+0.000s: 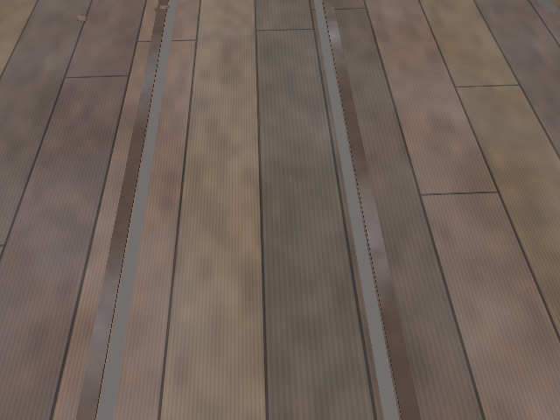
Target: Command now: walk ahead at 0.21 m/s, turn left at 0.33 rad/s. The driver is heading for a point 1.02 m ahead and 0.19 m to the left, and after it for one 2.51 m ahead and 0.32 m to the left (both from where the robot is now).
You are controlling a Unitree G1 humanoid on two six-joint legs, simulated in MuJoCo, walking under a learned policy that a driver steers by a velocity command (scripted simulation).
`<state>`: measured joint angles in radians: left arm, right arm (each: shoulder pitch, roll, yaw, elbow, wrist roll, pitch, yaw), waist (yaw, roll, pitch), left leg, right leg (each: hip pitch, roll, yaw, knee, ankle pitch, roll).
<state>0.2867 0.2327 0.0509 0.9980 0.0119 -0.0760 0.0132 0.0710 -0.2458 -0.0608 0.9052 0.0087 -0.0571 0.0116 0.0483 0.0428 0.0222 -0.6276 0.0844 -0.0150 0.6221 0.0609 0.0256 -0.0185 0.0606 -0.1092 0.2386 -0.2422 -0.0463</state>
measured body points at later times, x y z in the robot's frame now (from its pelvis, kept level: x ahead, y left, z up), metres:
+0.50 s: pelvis +0.12 +0.02 -0.01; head +0.15 +0.03 +0.44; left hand +0.19 +0.32 -0.12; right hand +0.32 -0.23 -0.11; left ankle +0.17 +0.11 -0.74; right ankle +0.19 -0.13 -0.72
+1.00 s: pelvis +0.28 +0.09 -0.01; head +0.31 +0.09 +0.44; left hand +0.11 +0.31 -0.14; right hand +0.58 -0.04 -0.09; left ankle +0.32 +0.23 -0.74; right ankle +0.18 -0.12 -0.74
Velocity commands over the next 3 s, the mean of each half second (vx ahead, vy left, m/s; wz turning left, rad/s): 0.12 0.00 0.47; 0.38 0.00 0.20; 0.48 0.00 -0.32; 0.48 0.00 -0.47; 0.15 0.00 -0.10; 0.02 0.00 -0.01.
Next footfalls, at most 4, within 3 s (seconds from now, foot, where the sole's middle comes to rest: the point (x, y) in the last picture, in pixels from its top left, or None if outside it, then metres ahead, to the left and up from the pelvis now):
0.10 left None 0.21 0.11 -0.78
0.56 right None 0.22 -0.10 -0.78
1.00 left None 0.35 0.25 -0.78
1.52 right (267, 323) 0.73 0.11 -0.78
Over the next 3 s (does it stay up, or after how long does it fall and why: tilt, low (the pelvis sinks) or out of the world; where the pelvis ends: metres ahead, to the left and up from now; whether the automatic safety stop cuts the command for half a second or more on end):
stays up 0.98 0.20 -0.01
